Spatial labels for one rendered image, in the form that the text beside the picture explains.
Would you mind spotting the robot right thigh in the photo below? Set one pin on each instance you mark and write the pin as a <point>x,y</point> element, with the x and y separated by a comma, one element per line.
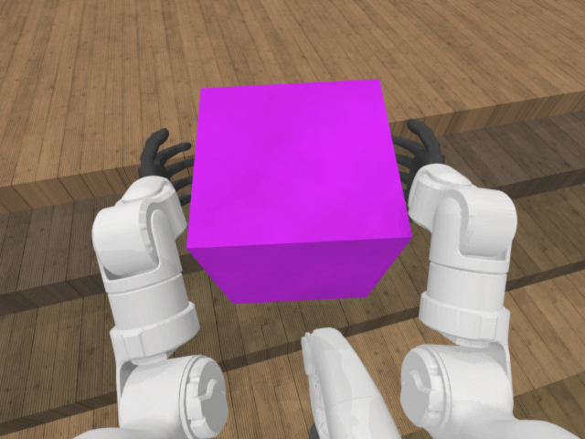
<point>354,407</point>

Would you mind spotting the robot right hand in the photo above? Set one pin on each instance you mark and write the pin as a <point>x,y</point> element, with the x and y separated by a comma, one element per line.
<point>430,154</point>

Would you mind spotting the robot right shin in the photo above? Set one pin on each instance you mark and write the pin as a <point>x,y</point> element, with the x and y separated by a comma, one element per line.
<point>317,404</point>

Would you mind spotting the robot left hand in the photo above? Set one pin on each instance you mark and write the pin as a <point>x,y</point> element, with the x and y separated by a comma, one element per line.
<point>153,163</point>

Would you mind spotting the right robot upper arm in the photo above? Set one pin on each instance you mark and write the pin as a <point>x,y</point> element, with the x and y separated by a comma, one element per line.
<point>458,392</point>

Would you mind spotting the robot right forearm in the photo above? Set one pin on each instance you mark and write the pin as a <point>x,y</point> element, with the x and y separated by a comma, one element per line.
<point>471,230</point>

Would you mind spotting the left robot upper arm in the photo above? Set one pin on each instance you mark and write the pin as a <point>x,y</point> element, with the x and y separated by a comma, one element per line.
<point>180,398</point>

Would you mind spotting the carton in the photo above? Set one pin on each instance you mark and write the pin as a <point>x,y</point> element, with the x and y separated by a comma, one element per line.
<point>296,193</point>

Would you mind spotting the robot left forearm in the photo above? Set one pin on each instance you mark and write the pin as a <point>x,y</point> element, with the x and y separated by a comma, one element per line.
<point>135,245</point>

